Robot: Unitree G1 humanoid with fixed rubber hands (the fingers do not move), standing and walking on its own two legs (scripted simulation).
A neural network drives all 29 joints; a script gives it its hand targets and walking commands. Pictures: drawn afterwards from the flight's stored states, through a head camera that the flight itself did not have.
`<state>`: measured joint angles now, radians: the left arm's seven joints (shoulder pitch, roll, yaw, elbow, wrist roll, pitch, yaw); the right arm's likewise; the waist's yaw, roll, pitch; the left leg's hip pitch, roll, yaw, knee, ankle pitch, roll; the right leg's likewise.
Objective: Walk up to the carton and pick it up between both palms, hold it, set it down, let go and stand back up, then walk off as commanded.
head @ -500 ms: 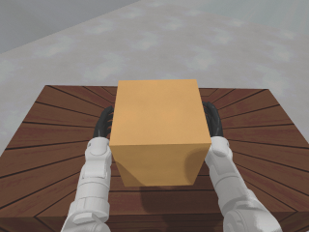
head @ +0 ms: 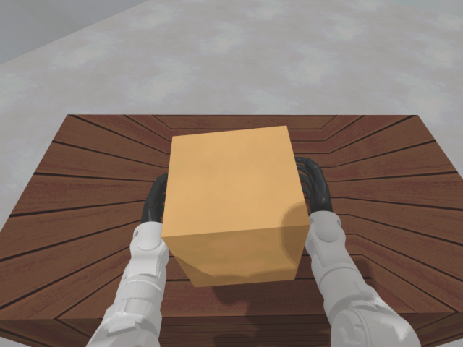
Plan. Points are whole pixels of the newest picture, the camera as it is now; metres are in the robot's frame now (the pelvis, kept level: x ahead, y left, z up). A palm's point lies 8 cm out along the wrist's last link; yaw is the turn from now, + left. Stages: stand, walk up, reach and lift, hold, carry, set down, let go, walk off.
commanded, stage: set down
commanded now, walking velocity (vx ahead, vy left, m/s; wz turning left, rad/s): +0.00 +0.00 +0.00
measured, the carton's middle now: (237, 212) +0.38 +0.01 +0.00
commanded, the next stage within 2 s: none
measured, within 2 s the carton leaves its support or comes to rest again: neither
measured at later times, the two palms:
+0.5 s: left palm (160, 225) +0.36 +0.16 -0.02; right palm (314, 208) +0.39 -0.14 +0.01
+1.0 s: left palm (164, 239) +0.35 +0.16 -0.06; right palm (308, 217) +0.39 -0.14 -0.03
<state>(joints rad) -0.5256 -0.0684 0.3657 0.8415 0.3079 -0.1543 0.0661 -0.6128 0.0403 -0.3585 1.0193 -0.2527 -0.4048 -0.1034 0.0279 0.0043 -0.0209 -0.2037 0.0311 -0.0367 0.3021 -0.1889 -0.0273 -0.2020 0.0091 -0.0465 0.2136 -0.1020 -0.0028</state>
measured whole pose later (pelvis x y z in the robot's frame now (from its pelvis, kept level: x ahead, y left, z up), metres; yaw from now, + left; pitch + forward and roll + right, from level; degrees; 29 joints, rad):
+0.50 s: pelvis +0.00 +0.00 +0.00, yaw -1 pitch +13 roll -1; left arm -0.57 -0.04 0.39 1.05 0.28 -0.33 0.11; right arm -0.67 0.03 -0.44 1.13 -0.35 -0.48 -0.09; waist 0.03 0.02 -0.08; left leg -0.38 0.03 -0.03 0.34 -0.19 -0.03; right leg -0.39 0.01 -0.04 0.25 -0.10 0.00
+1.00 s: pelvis +0.01 +0.00 -0.01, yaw -1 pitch +21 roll -1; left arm -0.58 -0.02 0.39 1.21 0.21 -0.53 0.14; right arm -0.70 0.02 -0.46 1.24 -0.38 -0.60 -0.09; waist 0.02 0.04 -0.14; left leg -0.58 0.03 -0.03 0.43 -0.23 -0.03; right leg -0.58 0.01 -0.04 0.35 -0.14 0.00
